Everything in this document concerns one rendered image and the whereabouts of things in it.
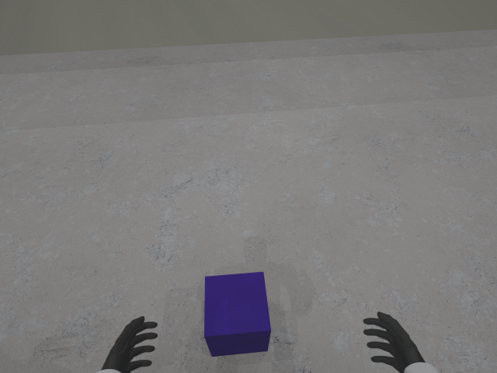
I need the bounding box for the robot right hand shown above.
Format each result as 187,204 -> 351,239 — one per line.
363,312 -> 425,373

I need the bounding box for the robot left hand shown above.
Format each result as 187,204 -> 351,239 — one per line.
101,316 -> 158,373

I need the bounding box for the carton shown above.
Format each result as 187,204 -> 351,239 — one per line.
204,272 -> 271,357

